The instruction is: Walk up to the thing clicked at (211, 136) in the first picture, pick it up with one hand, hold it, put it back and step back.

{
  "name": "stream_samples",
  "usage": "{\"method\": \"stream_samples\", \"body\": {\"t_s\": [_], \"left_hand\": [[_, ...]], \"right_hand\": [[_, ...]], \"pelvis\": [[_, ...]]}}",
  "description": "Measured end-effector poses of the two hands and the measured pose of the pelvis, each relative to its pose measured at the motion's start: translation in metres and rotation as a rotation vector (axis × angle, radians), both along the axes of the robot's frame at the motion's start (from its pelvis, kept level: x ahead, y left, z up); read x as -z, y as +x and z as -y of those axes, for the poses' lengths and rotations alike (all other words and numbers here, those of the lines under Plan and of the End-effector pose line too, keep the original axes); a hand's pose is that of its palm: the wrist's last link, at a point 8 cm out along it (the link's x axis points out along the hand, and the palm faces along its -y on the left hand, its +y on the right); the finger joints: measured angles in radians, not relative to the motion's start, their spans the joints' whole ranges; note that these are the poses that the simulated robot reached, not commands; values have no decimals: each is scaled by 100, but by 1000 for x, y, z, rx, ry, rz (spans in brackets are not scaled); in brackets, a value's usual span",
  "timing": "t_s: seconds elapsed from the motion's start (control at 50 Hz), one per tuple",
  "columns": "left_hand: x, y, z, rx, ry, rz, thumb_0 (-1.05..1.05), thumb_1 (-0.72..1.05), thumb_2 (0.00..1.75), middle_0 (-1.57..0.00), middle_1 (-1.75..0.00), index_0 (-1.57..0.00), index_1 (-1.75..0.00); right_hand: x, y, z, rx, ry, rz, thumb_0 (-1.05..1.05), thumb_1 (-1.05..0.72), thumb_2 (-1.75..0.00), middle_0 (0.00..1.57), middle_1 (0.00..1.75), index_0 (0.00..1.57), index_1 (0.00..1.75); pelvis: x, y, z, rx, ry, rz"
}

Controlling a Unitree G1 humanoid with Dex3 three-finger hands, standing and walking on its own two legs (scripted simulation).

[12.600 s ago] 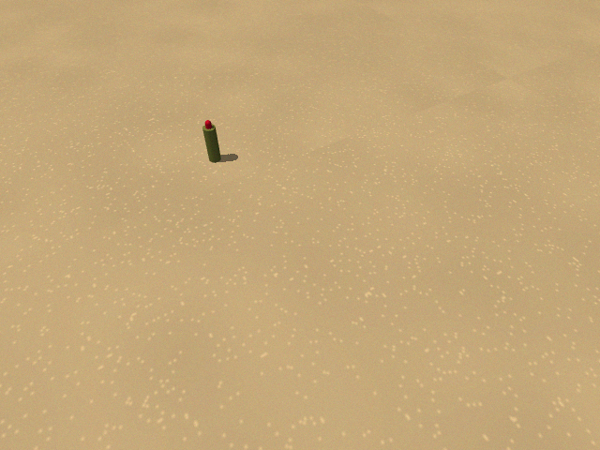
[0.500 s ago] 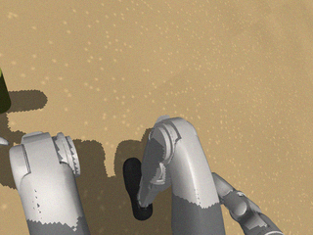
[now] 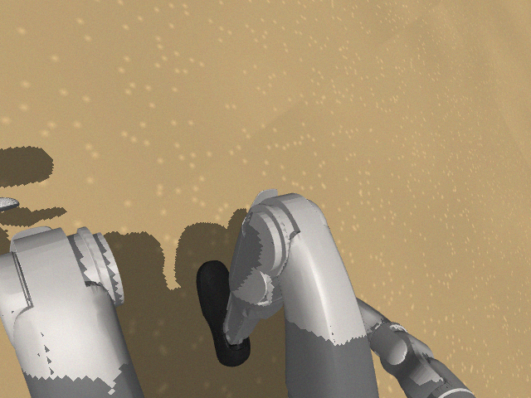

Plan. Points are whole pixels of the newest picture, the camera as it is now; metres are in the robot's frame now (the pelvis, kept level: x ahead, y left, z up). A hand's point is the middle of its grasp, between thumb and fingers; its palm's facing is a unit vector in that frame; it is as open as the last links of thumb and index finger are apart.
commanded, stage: close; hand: left
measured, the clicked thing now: out of the picture +0.45 +0.29 -0.17
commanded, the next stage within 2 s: settle in 0.46 s
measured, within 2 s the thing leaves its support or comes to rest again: leaves its support in 0.94 s
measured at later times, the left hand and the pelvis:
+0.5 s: hand out of the picture +0.43 +0.28 -0.16, palm faces +0.30 -0.95 +0.00, open 8.7 cm; pelvis +0.00 +0.00 +0.00, yaw +0 degrees
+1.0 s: hand out of the picture +0.41 +0.28 -0.14, palm faces +0.27 -0.96 -0.03, open 8.9 cm; pelvis +0.01 +0.00 +0.02, yaw +1 degrees
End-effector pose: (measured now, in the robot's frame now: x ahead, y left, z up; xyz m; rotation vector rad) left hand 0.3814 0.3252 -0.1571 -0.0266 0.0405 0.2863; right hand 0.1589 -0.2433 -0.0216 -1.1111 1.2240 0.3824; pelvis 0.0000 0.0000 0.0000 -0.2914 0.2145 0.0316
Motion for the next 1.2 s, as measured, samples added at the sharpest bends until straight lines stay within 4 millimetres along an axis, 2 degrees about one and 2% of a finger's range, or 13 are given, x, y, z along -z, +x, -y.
{"method": "stream_samples", "body": {"t_s": [0.18,0.28,0.46,0.72,0.9,1.02,1.2], "left_hand": [[0,7,2,8,5,-1,-1,8,46,-43,-42,-42,-42],[-1,10,2,-7,6,0,-1,25,55,-53,-52,-52,-51],[-1,13,0,-21,13,-5,-1,13,63,-64,-75,-68,-75],[-2,22,-1,1,27,-8,-3,-13,92,-70,-103,-74,-105],[-6,8,5,31,25,-45,-4,-25,106,-73,-113,-77,-116],[-28,-8,-2,1,38,-50,-3,-26,108,-72,-114,-76,-117],[-88,-12,-20,-8,81,-9,-3,-30,112,-73,-115,-77,-118]], "right_hand": [[-1,3,1,1,-10,-4,0,-87,-90,21,30,20,30],[-1,5,1,3,-15,-4,0,-87,-89,21,30,20,30],[-1,2,0,13,-18,-17,0,-87,-89,21,30,20,30],[1,2,0,40,-18,-45,0,-88,-90,21,30,20,30],[1,11,1,76,-2,-20,0,-89,-91,21,30,20,30],[-1,20,-1,104,39,18,0,-89,-91,21,30,20,30],[-2,38,-2,166,135,107,1,-90,-91,21,30,20,30]], "pelvis": [[-1,1,0,4,-3,-5],[-2,1,0,5,-4,-7],[-3,1,-1,6,-6,-15],[-5,4,-1,5,-11,-32],[-11,7,2,-4,0,-62],[-19,7,4,-20,16,-97],[-32,8,6,-43,41,-160]]}}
